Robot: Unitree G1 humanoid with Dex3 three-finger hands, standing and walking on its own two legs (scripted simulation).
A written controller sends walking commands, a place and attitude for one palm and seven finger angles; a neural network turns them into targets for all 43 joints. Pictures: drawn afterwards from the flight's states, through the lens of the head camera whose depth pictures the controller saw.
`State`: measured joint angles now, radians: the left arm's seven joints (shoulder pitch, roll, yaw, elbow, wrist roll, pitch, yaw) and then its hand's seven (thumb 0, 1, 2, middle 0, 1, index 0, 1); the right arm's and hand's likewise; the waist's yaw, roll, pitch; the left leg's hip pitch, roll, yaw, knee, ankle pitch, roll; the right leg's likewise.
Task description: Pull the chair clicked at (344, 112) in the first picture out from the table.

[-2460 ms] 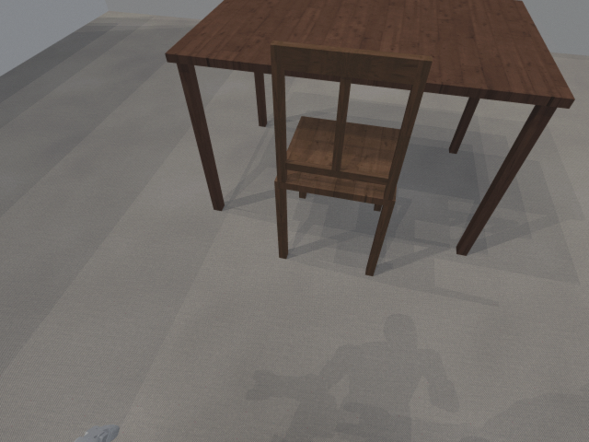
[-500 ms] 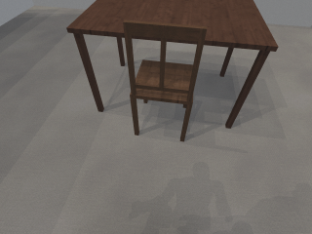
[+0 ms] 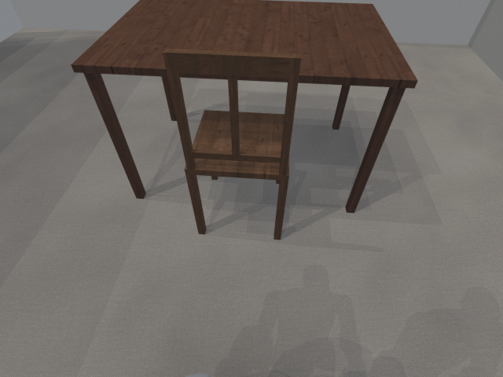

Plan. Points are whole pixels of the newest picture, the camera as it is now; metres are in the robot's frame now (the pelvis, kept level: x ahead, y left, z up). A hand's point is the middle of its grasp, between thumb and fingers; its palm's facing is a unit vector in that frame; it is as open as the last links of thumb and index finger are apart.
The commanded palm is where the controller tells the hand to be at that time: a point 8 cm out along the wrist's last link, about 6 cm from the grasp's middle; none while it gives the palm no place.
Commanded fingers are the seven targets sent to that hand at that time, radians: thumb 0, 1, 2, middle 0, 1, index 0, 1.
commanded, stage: take the last steps up to it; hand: left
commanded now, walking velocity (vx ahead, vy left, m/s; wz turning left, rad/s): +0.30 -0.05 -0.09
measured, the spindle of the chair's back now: (234, 118) +0.87 +0.12 -0.09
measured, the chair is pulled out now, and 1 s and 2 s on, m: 0.00 0.00 0.00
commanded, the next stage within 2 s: come to a stop and stand still in 0.92 s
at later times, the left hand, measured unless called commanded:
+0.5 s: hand (153, 346) +0.21 +0.21 -0.17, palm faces -0.02 -0.99 -0.15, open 7.3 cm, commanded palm none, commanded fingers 0.00 0.90 0.90 -0.20 -0.30 -0.20 -0.30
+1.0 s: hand (196, 286) +0.34 +0.15 -0.18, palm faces +0.01 -0.99 -0.15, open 7.3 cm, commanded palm none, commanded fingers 0.00 0.90 0.90 -0.20 -0.30 -0.20 -0.30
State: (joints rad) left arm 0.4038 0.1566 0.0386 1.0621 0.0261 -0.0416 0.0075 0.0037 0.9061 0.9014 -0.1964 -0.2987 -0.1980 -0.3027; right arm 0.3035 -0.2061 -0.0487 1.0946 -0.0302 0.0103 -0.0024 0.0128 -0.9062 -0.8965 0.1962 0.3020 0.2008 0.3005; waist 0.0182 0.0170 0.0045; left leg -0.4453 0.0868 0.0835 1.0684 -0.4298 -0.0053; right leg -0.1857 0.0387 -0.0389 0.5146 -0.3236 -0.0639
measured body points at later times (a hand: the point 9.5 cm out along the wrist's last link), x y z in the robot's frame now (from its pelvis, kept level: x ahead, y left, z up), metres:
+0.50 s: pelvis +0.16 +0.03 +0.01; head +0.17 +0.05 +0.46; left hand +0.21 +0.26 -0.15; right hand +0.14 -0.20 -0.13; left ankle +0.15 +0.13 -0.73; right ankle +0.20 -0.12 -0.68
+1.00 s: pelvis +0.34 -0.02 +0.00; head +0.35 +0.00 +0.45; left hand +0.34 +0.21 -0.17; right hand +0.38 -0.26 -0.14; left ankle +0.42 +0.07 -0.73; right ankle +0.29 -0.13 -0.73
